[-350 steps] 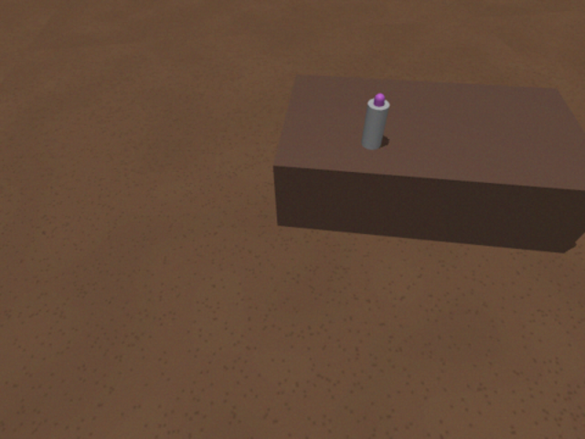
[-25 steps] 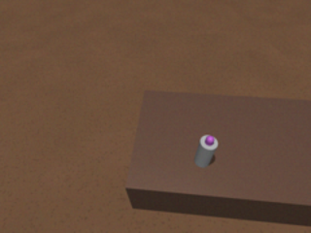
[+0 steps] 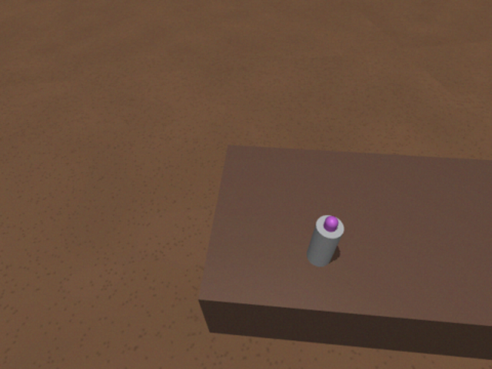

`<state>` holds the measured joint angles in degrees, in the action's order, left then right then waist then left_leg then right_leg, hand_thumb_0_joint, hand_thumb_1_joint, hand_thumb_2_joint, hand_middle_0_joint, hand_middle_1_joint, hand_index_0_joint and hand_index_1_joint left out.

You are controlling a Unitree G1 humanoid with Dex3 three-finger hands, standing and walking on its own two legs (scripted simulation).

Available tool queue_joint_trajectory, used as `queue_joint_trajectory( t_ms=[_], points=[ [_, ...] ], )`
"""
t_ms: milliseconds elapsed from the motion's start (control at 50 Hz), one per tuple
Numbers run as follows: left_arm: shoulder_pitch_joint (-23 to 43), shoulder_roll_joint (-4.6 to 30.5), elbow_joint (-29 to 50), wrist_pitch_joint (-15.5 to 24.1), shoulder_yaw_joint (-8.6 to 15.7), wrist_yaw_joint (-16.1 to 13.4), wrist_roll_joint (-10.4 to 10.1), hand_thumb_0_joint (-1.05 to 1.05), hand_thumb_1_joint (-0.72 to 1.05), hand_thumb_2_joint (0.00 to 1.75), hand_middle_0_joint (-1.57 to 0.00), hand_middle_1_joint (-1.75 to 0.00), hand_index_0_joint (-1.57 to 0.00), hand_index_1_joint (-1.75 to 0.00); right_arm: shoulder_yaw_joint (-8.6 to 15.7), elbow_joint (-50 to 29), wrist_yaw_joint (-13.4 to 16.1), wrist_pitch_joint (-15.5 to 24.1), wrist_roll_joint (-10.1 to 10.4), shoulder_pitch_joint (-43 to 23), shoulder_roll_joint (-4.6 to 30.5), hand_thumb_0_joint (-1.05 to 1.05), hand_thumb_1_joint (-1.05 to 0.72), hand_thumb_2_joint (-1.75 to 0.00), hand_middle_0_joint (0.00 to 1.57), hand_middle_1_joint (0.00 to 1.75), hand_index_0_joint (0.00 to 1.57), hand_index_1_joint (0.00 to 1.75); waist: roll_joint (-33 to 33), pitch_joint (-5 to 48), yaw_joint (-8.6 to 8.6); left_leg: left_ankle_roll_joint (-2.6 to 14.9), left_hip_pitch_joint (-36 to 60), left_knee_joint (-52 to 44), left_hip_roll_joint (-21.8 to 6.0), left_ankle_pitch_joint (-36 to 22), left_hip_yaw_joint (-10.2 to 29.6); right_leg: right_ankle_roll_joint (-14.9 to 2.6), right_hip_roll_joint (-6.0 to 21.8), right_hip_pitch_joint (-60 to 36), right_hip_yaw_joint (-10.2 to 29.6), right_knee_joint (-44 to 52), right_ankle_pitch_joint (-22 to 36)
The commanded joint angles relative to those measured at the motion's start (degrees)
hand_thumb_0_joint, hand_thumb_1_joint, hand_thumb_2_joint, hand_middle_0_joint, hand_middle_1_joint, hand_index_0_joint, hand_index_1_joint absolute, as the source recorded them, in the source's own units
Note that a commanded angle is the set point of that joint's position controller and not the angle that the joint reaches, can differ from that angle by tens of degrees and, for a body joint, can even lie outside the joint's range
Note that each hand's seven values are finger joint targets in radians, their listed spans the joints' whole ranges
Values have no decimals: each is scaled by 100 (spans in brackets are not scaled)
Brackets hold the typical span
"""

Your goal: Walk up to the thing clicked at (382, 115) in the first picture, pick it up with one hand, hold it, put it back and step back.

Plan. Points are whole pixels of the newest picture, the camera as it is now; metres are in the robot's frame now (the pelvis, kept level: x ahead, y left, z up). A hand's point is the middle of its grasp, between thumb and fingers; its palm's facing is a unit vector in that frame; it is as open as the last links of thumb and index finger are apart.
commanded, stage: go down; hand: right
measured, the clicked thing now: (325, 238) +0.52 -0.21 -0.31
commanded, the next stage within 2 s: none
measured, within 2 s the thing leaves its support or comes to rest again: neither
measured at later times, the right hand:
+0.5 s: hand out of the picture +0.12 -0.26 -0.15, palm faces +0.02 +0.95 -0.31, open 15.7 cm
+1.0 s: hand out of the picture +0.13 -0.27 -0.15, palm faces +0.05 +0.95 -0.32, open 17.5 cm
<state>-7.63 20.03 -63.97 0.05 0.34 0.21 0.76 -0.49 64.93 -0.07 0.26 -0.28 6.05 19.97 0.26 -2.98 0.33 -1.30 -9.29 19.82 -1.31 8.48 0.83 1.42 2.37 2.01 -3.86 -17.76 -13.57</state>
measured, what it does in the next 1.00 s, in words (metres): stands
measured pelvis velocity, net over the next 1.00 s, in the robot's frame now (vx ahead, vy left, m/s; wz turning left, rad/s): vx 0.01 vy -0.02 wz -0.08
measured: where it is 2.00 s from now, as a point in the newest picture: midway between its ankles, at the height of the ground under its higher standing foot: outside the picture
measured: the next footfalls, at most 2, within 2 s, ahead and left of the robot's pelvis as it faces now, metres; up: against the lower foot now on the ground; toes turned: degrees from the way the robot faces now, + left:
none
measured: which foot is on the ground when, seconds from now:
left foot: down 0.00-1.00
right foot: down 0.00-1.00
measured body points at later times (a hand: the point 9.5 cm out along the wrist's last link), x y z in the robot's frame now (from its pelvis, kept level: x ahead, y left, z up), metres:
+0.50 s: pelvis -0.01 -0.01 -0.02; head +0.04 -0.02 +0.43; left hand +0.14 +0.23 -0.12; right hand +0.12 -0.31 -0.13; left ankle +0.03 +0.13 -0.75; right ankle -0.04 -0.13 -0.75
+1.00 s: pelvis +0.01 -0.02 -0.05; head +0.05 -0.03 +0.40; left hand +0.18 +0.22 -0.13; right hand +0.13 -0.32 -0.13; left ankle +0.03 +0.13 -0.75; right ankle -0.04 -0.13 -0.75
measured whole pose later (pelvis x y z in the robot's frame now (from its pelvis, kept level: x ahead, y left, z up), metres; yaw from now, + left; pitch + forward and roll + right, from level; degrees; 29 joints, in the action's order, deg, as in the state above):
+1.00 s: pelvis +0.01 -0.02 -0.05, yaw -5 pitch +9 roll +3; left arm -14.2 13.2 -35.9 8.7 -1.0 -5.1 -1.6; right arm 5.7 18.2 -3.8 -24.8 -2.9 16.5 19.2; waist -1.8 5.5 1.5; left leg -2.4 -32.3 44.5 -2.5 21.4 -4.0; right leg 0.4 2.3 30.4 2.2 -50.0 -29.0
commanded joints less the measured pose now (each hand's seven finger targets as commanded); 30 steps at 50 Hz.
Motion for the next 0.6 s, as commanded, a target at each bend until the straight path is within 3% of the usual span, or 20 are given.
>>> queue_joint_trajectory(
  t_ms=[0, 20, 40, 60, 80, 100, 120, 140, 160, 180, 220, 260, 300, 400, 440, 480, 580],
  points=[
    [128, 1212, 303, 106, 254, -60, 6, 0, 87, 96, -21, -30, -19, -32, 213, -327, 71, 136, -16, -227, 1233, 0, -82, -82, 12, 22, 12, 22, 40, 362, -7, 213, 181, -268, -600, -944, 517, -198, 610, 192, 443, 349, 602],
    [166, 345, 2013, 444, 129, -153, -284, 0, 95, 94, -22, -32, -22, -32, 491, -2337, 130, 667, 189, -2237, 427, 0, -74, -74, 6, 14, 4, 14, 10, 1, 499, 22, -512, 21, 121, -395, -166, -288, -195, 1280, 57, -185, 413],
    [-50, 487, 1751, 464, 182, -191, -332, 0, 92, 92, -21, -31, -21, -31, 575, -1803, 115, 596, 47, -2461, 666, 0, -66, -66, 5, 6, 4, 6, 259, 227, 238, -2, -285, 93, 141, -177, -214, -289, -200, 1210, 87, -257, 328],
    [-164, 646, 1682, 400, 270, -196, -320, 0, 91, 94, -21, -30, -20, -31, 750, -857, 91, 399, -36, -1516, 829, 0, -58, -58, 5, 5, 4, 5, 289, 148, 146, 17, -459, 216, 146, 19, -234, -294, -243, 1480, 74, -412, 202],
    [-215, 620, 1748, 343, 360, -184, -292, 0, 88, 93, -22, -31, -21, -32, 871, -738, 10, 313, -91, -1169, 912, 0, -50, -50, 6, 4, 5, 4, 228, 146, 64, 39, -601, 407, 79, -31, -215, -273, -286, 1605, 48, -624, 262],
    [-369, 722, 1985, 334, 438, -239, -281, 0, 87, 92, -22, -31, -21, -32, 1173, -958, -9, 276, -199, -1184, 1419, 0, -42, -42, 8, 4, 6, 4, 138, 790, 15, 48, -317, 462, 33, -151, -176, -269, -315, 1498, 54, -739, 437],
    [-584, 735, 2144, 364, 479, -295, -291, 0, 89, 91, -21, -31, -21, -31, 1286, -1418, -52, 308, -309, -1625, 1669, 0, -34, -34, 8, 4, 6, 4, -132, 1403, 68, 72, -73, 575, -3, -408, -150, -221, -330, 1385, 59, -847, 665],
    [-711, 629, 2216, 375, 513, -296, -254, 0, 93, 91, -21, -31, -21, -31, 1376, -1429, -128, 243, -459, -1475, 1666, 0, -26, -26, 8, 4, 6, 4, -210, 1762, -18, 102, 21, 684, 5, -656, -163, -191, -326, 1354, 75, -912, 939],
    [-834, 585, 2193, 346, 502, -299, -224, 0, 91, 90, -20, -31, -21, -31, 1318, -735, -187, 60, -598, -451, 1382, 0, -20, -18, 9, 3, 7, 3, -85, 1537, -76, 118, 36, 691, 19, -696, -203, -183, -353, 1560, 79, -935, 1012],
    [-774, 539, 2385, 355, 474, -297, -253, 0, 91, 90, -21, -31, -21, -31, 1387, -883, -222, -61, -661, -122, 1414, 0, -18, -13, 10, 2, 7, 2, 25, 1614, -221, 118, 173, 651, 22, -712, -241, -172, -364, 1586, 76, -914, 1065],
    [-504, 460, 2673, 404, 409, -340, -260, 0, 91, 89, -21, -31, -21, -31, 1286, -1482, -235, -295, -790, -884, 1350, 0, -6, -9, 10, 2, 8, 2, -355, 1648, -236, 150, 162, 644, 37, -491, -290, -119, -335, 1617, 97, -883, 910],
    [-363, 454, 2837, 456, 374, -365, -295, 0, 90, 89, -20, -30, -20, -30, 1048, -1613, -252, -686, -750, -662, 976, 0, 5, -6, 10, 2, 8, 2, -396, 1149, -219, 212, -129, 553, 103, -58, -366, -98, -273, 1821, 170, -767, 542],
    [-244, 440, 3041, 548, 364, -376, -335, 0, 90, 89, -20, -30, -20, -30, 901, -2003, -251, -1000, -645, -640, 717, 0, 17, -4, 9, 3, 7, 3, -245, 1029, -142, 222, -302, 539, 163, 145, -432, -102, -200, 1889, 240, -764, 341],
    [-328, 363, 3109, 675, 319, -405, -346, 0, 89, 88, -20, -30, -20, -30, 963, -2806, -330, -1475, -526, -349, 920, 0, 43, -2, 6, 4, 6, 4, -113, 846, -22, 181, -634, 631, 170, 412, -487, -193, -238, 2004, 289, -915, 16],
    [-367, 311, 3082, 753, 285, -420, -320, 0, 90, 88, -20, -30, -20, -30, 879, -3201, -366, -1474, -516, -641, 852, 0, 49, -2, 5, 5, 5, 5, -54, 866, 87, 156, -812, 750, 167, 485, -475, -212, -231, 2035, 315, -1020, -106],
    [-386, 320, 3159, 852, 308, -472, -285, 0, 91, 89, -20, -30, -20, -30, 1075, -3552, -323, -1462, -584, -530, 1082, 0, 54, -2, 5, 5, 5, 5, -151, 1186, 82, 149, -743, 914, 133, 212, -448, -215, -250, 1939, 319, -1206, 149],
    [-504, 225, 3056, 1061, 288, -526, -192, 0, 89, 89, -19, -30, -19, -30, 1021, -4018, -217, -1389, -591, -172, 910, 0, 59, 0, 5, 5, 5, 5, -460, 1660, 113, 154, -976, 1562, 128, -376, -480, -92, -180, 1966, 442, -1766, 1070]
  ],
)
